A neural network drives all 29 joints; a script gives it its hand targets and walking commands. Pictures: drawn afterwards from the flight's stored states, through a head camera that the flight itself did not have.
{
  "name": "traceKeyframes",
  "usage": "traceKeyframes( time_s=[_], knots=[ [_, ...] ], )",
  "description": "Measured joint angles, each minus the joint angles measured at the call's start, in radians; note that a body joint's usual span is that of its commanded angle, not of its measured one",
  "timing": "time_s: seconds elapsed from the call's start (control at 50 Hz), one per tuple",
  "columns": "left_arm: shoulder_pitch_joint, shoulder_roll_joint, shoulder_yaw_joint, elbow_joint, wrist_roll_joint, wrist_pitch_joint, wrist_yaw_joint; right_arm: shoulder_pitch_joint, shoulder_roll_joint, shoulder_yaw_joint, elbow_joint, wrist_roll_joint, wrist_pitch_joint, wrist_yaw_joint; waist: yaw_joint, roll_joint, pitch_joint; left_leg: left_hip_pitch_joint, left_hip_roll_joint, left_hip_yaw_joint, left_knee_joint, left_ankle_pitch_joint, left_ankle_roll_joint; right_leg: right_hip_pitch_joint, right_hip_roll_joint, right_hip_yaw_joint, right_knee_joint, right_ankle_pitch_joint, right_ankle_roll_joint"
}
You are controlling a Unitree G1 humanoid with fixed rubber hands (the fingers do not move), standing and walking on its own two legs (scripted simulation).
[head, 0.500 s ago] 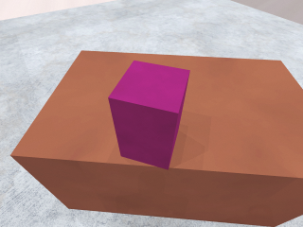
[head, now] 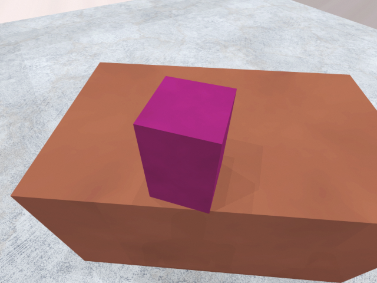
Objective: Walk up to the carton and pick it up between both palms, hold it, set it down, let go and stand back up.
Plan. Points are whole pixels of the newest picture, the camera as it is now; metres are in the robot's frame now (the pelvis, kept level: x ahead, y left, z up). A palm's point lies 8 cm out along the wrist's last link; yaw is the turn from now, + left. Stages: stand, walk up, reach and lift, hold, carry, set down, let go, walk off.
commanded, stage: stand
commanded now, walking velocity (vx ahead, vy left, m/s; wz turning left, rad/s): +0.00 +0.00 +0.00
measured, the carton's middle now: (188, 148) +0.43 +0.01 +0.02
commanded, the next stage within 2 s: none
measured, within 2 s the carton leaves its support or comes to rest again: neither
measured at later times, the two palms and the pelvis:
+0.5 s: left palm out of the picture -0.01 +0.23 -0.14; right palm out of the picture -0.01 -0.23 -0.14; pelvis +0.00 +0.00 +0.00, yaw +0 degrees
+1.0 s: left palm out of the picture -0.01 +0.23 -0.14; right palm out of the picture -0.01 -0.23 -0.14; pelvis +0.00 +0.00 +0.00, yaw +0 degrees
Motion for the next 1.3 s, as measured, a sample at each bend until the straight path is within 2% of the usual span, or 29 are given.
traceKeyframes(
  time_s=[1.3],
  knots=[
    [-0.005,-0.016,-0.003,0.049,0.002,0.000,0.007,0.002,0.019,0.001,0.038,-0.001,-0.002,-0.006,0.001,-0.006,0.004,0.012,-0.002,0.010,-0.013,-0.001,0.003,0.005,-0.005,0.016,-0.005,-0.001,0.009]
  ],
)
